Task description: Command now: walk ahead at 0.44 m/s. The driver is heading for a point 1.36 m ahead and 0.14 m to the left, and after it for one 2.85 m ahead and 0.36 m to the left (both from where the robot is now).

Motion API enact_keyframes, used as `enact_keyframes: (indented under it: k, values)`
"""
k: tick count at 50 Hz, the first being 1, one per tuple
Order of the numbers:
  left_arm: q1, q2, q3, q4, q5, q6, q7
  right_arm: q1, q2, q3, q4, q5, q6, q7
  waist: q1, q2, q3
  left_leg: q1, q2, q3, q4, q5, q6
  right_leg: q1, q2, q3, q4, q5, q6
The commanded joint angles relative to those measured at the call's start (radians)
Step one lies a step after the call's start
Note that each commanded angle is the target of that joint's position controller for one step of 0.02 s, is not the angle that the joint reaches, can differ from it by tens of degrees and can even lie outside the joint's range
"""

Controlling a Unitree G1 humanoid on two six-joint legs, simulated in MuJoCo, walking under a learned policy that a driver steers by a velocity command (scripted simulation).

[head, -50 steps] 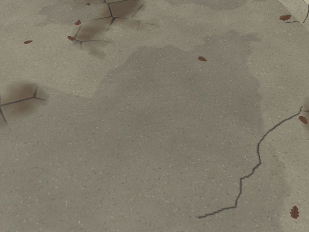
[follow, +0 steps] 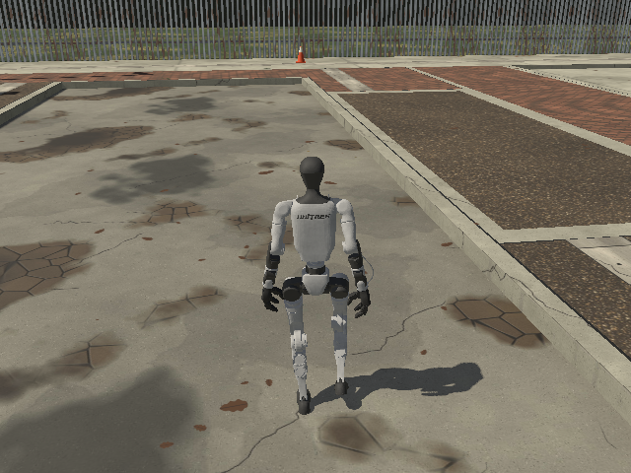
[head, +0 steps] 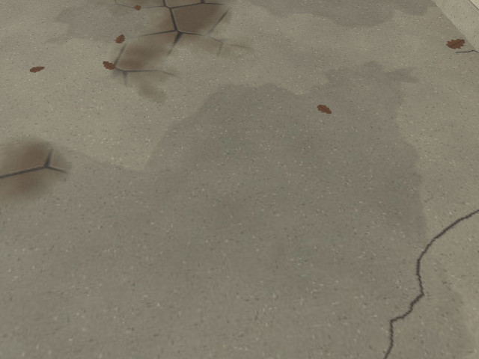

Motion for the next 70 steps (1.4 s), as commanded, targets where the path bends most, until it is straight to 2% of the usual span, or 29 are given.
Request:
enact_keyframes:
  k: [1,6,9,12,14,15,16,17,18,19,21,23,27,32,37,40,42,43,44,45,46,47,49,52,55,60,65,68,70]
  values:
    - [-0.015,0.026,0.009,-0.046,-0.001,0.012,-0.008,0.121,-0.092,-0.002,0.008,0.004,-0.018,-0.008,0.008,0.097,0.091,0.082,0.258,-0.201,-0.159,0.399,0.07,-0.228,-0.022,-0.019,-0.012,0.056,0.018]
    - [-0.268,0.002,-0.007,-0.144,-0.013,0.015,-0.012,0.151,-0.08,0.015,0.012,0.001,-0.022,-0.013,-0.027,0.112,0.141,0.04,0.223,-0.122,-0.173,0.581,0.065,-0.206,0.016,-0.089,-0.294,0.161,0.03]
    - [-0.325,0.01,-0.011,-0.171,-0.02,0.014,-0.009,0.166,-0.1,0.013,0.021,0.0,-0.027,-0.021,-0.029,0.13,0.139,0.065,0.241,-0.103,-0.162,0.698,0.064,-0.105,0.049,-0.117,-0.441,0.189,0.0]
    - [-0.214,0.056,0.008,-0.149,-0.019,0.005,0.008,0.127,-0.13,0.005,0.019,-0.003,-0.031,-0.027,0.041,0.138,0.061,0.138,0.263,-0.078,0.004,1.028,0.051,0.063,0.104,-0.119,-0.486,0.13,-0.059]
    - [0.056,0.093,0.035,-0.061,-0.017,-0.009,0.023,0.089,-0.151,-0.003,0.011,-0.002,-0.022,-0.026,0.157,0.122,-0.072,0.106,0.243,-0.057,0.331,1.005,0.041,0.342,0.119,-0.097,-0.587,0.142,-0.099]
    - [0.199,0.156,0.057,-0.028,0.007,-0.014,0.033,0.094,-0.124,0.004,-0.008,0.005,-0.02,-0.019,0.201,0.058,-0.16,-0.07,0.2,-0.036,0.6,0.699,0.036,0.561,-0.042,0.079,-0.617,0.0,-0.139]
    - [0.234,0.24,0.075,-0.034,0.029,-0.012,0.028,0.216,0.008,0.023,-0.026,0.029,-0.015,-0.004,0.115,-0.154,-0.268,-0.421,0.01,-0.01,1.015,-0.185,0.003,0.806,-0.36,0.606,-0.691,-0.062,-0.293]
    - [0.159,0.204,0.072,-0.036,-0.017,0.0,0.016,0.147,-0.1,-0.005,-0.03,0.014,-0.009,-0.003,0.116,-0.041,-0.246,-0.538,0.01,-0.13,1.114,-0.209,0.021,0.734,-0.343,0.757,-0.831,-0.235,-0.311]
    - [0.034,0.148,0.055,-0.058,-0.029,-0.002,0.014,0.035,-0.118,-0.012,-0.074,0.005,-0.01,-0.001,0.069,-0.018,-0.069,-0.594,0.075,-0.133,1.074,-0.106,0.029,0.576,-0.316,0.59,-0.87,-0.278,-0.268]
    - [-0.019,0.087,0.039,-0.064,-0.026,-0.012,0.009,-0.021,-0.11,-0.013,-0.088,-0.001,-0.015,0.003,0.049,0.038,0.007,-0.56,0.107,-0.131,1.012,-0.043,0.029,0.442,-0.274,0.485,-0.908,-0.165,-0.233]
    - [-0.006,0.024,0.017,-0.034,-0.02,-0.032,0.018,0.001,-0.068,-0.012,-0.078,-0.019,0.006,0.009,-0.017,0.04,0.042,-0.442,0.146,-0.13,0.912,-0.016,0.01,0.292,-0.193,0.31,-0.931,0.046,-0.171]
    - [0.05,0.033,0.012,-0.009,-0.021,-0.049,0.024,0.01,-0.039,-0.011,-0.078,-0.024,0.026,0.017,-0.037,0.022,0.041,-0.418,0.151,-0.11,0.853,-0.01,-0.01,0.268,-0.165,0.231,-0.938,0.179,-0.16]
    - [0.128,0.077,0.013,0.006,-0.023,-0.054,0.024,-0.165,-0.068,-0.017,-0.144,-0.023,0.047,0.028,-0.018,-0.002,0.084,-0.557,0.179,-0.064,0.708,0.113,-0.043,0.302,-0.133,0.146,-0.979,0.252,-0.141]
    - [0.226,0.068,0.001,0.02,-0.025,-0.051,0.026,-0.372,-0.058,-0.007,-0.214,-0.005,0.042,0.033,0.04,-0.024,0.093,-0.577,0.149,-0.006,0.439,0.26,-0.061,0.395,-0.102,0.075,-0.962,0.44,-0.096]
    - [0.294,0.077,0.0,0.046,-0.012,-0.047,0.038,-0.487,-0.068,-0.004,-0.258,-0.003,0.032,0.03,0.07,-0.041,0.1,-0.588,0.11,0.018,0.294,0.233,-0.026,0.569,-0.147,0.067,-0.904,0.577,-0.112]
    - [0.251,0.101,0.006,0.044,-0.007,-0.046,0.046,-0.416,-0.092,-0.016,-0.25,-0.004,0.018,0.021,0.014,-0.053,0.063,-0.45,0.059,0.034,0.231,0.118,0.024,0.616,-0.169,0.044,-0.778,0.86,-0.1]
    - [0.215,0.116,0.01,0.04,-0.011,-0.04,0.045,-0.155,-0.128,-0.04,-0.165,-0.01,0.004,0.005,-0.098,-0.037,-0.068,-0.149,0.012,0.046,0.138,0.142,0.066,0.571,-0.135,0.009,-0.491,0.943,-0.072]
    - [0.203,0.096,0.002,0.017,-0.023,-0.041,0.041,0.016,-0.187,-0.061,-0.122,-0.034,-0.004,-0.005,-0.159,0.007,-0.171,0.116,0.155,-0.102,0.133,0.099,0.111,0.374,-0.099,-0.01,-0.242,0.673,-0.057]
    - [0.32,-0.009,-0.017,-0.005,-0.068,-0.039,0.028,0.113,-0.294,-0.091,-0.113,-0.052,-0.001,-0.005,-0.124,0.238,-0.317,0.424,0.476,-0.607,0.07,0.027,0.271,-0.004,0.085,-0.072,0.187,0.001,-0.005]
    - [0.262,0.088,0.011,0.003,-0.038,-0.036,0.029,0.034,-0.248,-0.083,-0.116,-0.011,0.015,0.008,-0.102,0.112,-0.292,0.354,0.465,-0.743,-0.037,-0.023,0.26,-0.11,0.096,0.071,0.29,-0.22,-0.022]
    - [0.171,0.086,0.016,-0.033,-0.029,-0.035,0.027,-0.09,-0.207,-0.069,-0.135,0.002,0.015,0.012,-0.053,0.09,-0.118,0.194,0.433,-0.568,-0.063,-0.048,0.223,-0.162,0.037,0.082,0.271,-0.139,-0.026]
    - [0.119,0.073,0.014,-0.045,-0.025,-0.039,0.023,-0.148,-0.144,-0.052,-0.143,0.0,0.008,0.017,-0.033,0.042,-0.037,0.066,0.391,-0.466,-0.106,0.022,0.192,-0.142,0.003,0.08,0.214,-0.077,-0.025]
    - [0.123,0.036,0.014,-0.043,-0.002,-0.017,0.015,-0.155,-0.075,-0.029,-0.117,0.002,-0.006,0.009,0.026,0.066,0.026,-0.086,0.301,-0.304,-0.15,0.135,0.122,-0.053,-0.04,0.073,0.106,-0.033,-0.011]
    - [0.111,0.015,0.015,-0.05,0.006,0.011,0.0,-0.073,-0.102,-0.029,-0.082,0.004,-0.026,0.002,0.046,0.081,0.03,-0.111,0.267,-0.22,-0.17,0.276,0.118,-0.048,-0.046,0.041,0.046,0.002,0.014]
    - [-0.027,0.032,0.016,-0.1,0.004,0.022,-0.006,-0.018,-0.125,-0.029,-0.071,0.004,-0.028,0.002,0.026,0.086,0.065,-0.083,0.252,-0.178,-0.202,0.305,0.115,-0.156,-0.069,0.014,-0.055,0.102,0.039]
    - [-0.231,0.022,0.003,-0.169,-0.011,0.018,-0.01,0.072,-0.12,-0.019,-0.055,0.004,-0.026,0.001,-0.025,0.095,0.086,-0.004,0.231,-0.123,-0.2,0.427,0.096,-0.178,-0.048,-0.034,-0.318,0.23,0.055]
    - [-0.34,0.034,0.0,-0.214,-0.013,0.007,-0.007,0.137,-0.132,-0.02,-0.029,-0.006,-0.021,-0.011,-0.051,0.106,0.1,0.149,0.277,-0.114,-0.15,0.534,0.108,-0.174,-0.013,-0.053,-0.466,0.203,0.017]
    - [-0.278,0.056,0.012,-0.208,-0.012,-0.008,0.001,0.105,-0.149,-0.026,-0.027,-0.011,-0.017,-0.02,-0.004,0.109,0.071,0.18,0.292,-0.102,-0.025,0.791,0.088,-0.033,0.035,-0.065,-0.532,0.096,-0.028]
    - [0.0,0.096,0.037,-0.12,-0.004,-0.027,0.017,0.064,-0.159,-0.027,-0.036,-0.005,-0.011,-0.016,0.116,0.077,-0.07,0.094,0.238,-0.075,0.281,0.844,0.058,0.312,0.07,-0.066,-0.63,0.132,-0.066]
